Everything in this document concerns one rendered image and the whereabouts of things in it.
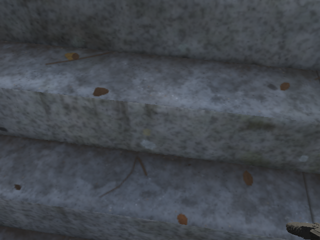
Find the robot right hand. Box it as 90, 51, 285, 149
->
286, 222, 320, 240

